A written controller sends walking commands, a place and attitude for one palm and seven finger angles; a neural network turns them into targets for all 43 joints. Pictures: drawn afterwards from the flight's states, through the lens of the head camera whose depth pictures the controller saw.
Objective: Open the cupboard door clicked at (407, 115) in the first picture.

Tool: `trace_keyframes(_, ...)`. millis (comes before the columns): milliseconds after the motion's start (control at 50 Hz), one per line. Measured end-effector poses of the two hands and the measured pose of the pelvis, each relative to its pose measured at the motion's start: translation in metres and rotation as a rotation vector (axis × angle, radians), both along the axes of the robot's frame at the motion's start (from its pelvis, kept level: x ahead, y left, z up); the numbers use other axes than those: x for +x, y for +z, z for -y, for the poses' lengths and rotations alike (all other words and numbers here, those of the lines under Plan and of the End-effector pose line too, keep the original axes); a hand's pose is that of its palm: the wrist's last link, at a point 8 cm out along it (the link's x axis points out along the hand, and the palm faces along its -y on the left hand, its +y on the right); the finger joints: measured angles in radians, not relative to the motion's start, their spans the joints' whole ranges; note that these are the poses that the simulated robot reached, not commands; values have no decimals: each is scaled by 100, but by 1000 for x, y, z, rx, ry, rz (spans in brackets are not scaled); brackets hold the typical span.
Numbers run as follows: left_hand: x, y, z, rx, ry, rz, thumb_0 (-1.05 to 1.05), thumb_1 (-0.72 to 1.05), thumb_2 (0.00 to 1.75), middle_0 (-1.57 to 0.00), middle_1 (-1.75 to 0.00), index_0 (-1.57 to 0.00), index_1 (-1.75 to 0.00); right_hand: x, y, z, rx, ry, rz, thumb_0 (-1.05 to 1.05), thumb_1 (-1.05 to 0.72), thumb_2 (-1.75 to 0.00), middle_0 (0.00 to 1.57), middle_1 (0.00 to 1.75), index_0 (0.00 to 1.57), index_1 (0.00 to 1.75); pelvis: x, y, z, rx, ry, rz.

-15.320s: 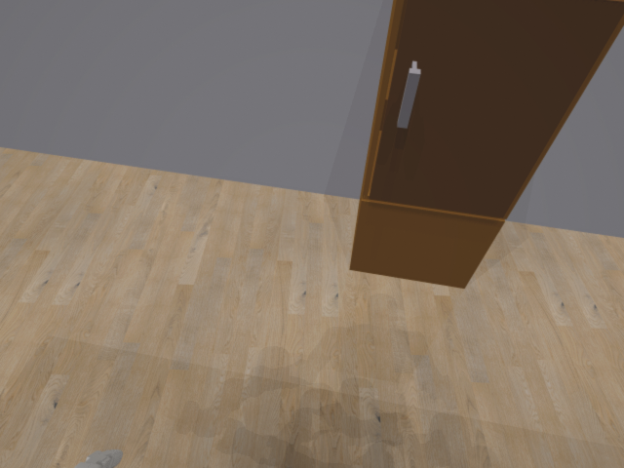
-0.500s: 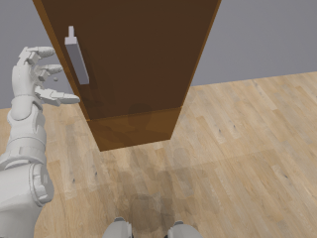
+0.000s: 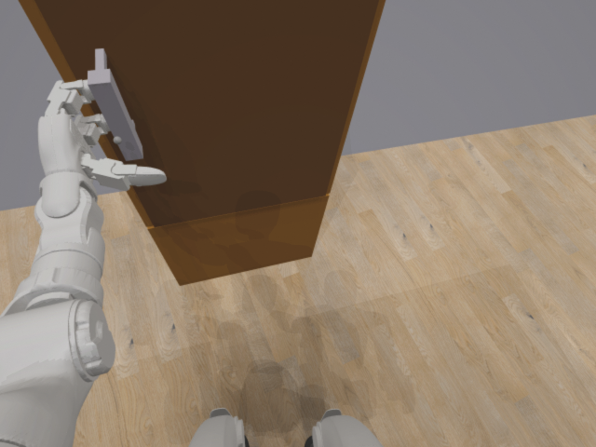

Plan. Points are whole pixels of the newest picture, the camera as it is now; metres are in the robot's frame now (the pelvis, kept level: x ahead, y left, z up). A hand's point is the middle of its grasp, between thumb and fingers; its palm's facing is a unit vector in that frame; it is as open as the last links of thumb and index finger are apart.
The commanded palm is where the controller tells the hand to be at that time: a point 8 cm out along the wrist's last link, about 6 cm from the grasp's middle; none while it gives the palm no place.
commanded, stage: slide the fingers in behind the handle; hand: left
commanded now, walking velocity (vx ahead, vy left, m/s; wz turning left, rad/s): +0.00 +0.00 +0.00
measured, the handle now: (118, 107) +0.56 +0.21 +0.09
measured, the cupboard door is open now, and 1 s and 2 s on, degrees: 0 0 0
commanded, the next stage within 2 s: close the thumb around the handle in 1.22 s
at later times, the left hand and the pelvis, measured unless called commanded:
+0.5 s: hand (136, 139) +0.50 +0.18 +0.08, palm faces +0.18 -0.98 +0.02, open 14.0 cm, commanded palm +0.47 +0.22 +0.08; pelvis +0.01 -0.01 +0.00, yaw +1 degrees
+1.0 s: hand (141, 138) +0.51 +0.18 +0.08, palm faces +0.23 -0.97 +0.00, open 14.1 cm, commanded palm +0.48 +0.20 +0.08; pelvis +0.01 -0.01 +0.00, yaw +2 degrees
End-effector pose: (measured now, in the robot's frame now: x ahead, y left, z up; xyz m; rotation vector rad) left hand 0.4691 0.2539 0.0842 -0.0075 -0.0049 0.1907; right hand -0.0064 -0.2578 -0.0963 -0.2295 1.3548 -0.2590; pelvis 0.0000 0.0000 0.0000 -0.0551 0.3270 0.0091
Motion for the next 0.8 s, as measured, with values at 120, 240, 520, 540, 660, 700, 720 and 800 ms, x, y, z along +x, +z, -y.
trace_keyframes(120,-2,1,2,5,7,-5,-1,-50,30,-30,-120,-30,-120,8,-2,3,13,6,10,1,-91,-90,20,30,20,30,2,1,5,3,3,3)
trace_keyframes(240,-3,2,5,0,6,1,-1,-50,30,-30,-120,-30,-120,18,-2,7,12,18,27,1,-91,-90,20,30,20,30,4,2,8,5,8,3)
trace_keyframes(520,4,-2,24,-11,-10,-5,-1,-50,30,-30,-120,-30,-120,30,-3,13,7,33,44,1,-91,-90,20,30,20,30,7,0,10,7,13,-4)
trace_keyframes(540,4,-2,24,-10,-5,-7,-1,-50,30,-29,-120,-30,-120,30,-3,12,8,32,44,1,-91,-90,20,30,20,30,7,0,10,7,13,-5)
trace_keyframes(660,5,-2,26,-1,17,-4,-1,-50,30,-29,-120,-30,-120,25,-7,8,27,31,27,1,-91,-90,20,30,20,30,7,0,9,8,14,-8)
trace_keyframes(700,4,-2,27,1,23,-2,-1,-50,30,-28,-120,-29,-120,23,-8,6,34,31,18,1,-91,-90,20,30,20,30,8,-1,9,8,16,-9)
trace_keyframes(720,4,-2,28,3,26,-1,-1,-50,30,-28,-120,-29,-120,22,-8,5,37,31,14,1,-91,-90,20,30,20,30,8,-1,9,8,17,-10)
trace_keyframes(800,2,-3,29,5,35,1,-1,-50,30,-27,-120,-27,-120,19,-11,3,48,36,-3,1,-91,-90,20,30,20,30,8,-1,8,6,22,-9)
